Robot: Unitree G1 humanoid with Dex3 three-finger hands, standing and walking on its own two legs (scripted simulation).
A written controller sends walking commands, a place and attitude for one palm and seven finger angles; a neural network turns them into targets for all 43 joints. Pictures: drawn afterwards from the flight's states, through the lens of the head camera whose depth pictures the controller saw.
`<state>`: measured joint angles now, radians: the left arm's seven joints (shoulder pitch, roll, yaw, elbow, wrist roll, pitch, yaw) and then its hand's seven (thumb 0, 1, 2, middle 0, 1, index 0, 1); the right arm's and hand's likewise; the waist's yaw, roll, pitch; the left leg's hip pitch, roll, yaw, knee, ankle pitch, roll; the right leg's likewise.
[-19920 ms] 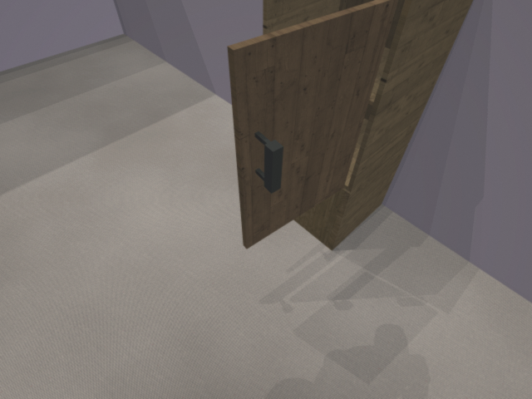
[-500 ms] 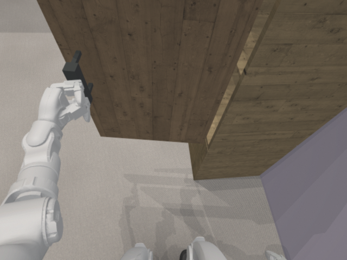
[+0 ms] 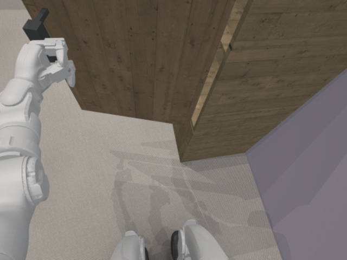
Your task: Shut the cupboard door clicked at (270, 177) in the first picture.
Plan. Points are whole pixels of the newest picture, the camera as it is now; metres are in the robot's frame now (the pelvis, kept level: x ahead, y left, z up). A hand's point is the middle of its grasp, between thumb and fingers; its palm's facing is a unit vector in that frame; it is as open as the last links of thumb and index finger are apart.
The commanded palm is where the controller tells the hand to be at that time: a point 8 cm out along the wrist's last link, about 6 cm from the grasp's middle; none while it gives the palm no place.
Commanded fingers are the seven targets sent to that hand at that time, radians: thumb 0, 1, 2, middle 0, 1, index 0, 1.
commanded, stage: push the door shut along its arc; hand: left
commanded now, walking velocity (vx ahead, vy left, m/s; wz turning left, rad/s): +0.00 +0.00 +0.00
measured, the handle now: (50, 41) +0.60 +0.23 +0.08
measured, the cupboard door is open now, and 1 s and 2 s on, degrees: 73 64 56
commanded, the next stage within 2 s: pull the fist back off the door in 1.10 s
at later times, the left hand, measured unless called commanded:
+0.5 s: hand (86, 49) +0.56 +0.15 +0.09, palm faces -0.32 -0.95 +0.00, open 3.1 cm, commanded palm +0.58 +0.18 +0.08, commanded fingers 0.00 0.90 0.90 -1.30 -1.50 -1.30 -1.50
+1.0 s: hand (101, 37) +0.60 +0.12 +0.09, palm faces -0.38 -0.92 -0.01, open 3.1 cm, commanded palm +0.63 +0.13 +0.08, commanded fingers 0.00 0.90 0.90 -1.30 -1.50 -1.30 -1.50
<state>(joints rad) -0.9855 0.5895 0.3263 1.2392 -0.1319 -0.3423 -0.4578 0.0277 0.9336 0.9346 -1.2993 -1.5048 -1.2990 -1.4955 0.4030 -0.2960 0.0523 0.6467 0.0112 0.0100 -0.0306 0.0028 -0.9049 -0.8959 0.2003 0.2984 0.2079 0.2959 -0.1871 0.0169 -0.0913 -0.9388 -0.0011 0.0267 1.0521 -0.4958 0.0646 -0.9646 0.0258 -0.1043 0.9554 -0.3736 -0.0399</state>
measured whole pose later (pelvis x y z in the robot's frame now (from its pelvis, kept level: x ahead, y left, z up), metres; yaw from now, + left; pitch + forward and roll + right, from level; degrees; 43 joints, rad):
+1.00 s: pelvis +0.02 +0.00 -0.02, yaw -2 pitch +29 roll -5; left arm -1.35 0.71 0.25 1.36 -0.03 -0.18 -0.53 0.01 0.88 0.93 -1.30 -1.50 -1.31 -1.50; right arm 0.43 -0.28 0.07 0.68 -0.02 -0.02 -0.04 0.00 -0.90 -0.90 0.20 0.30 0.21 0.30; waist -0.29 0.04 -0.10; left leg -1.11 0.03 0.01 1.17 -0.56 0.06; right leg -1.13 0.05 -0.12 1.04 -0.42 -0.04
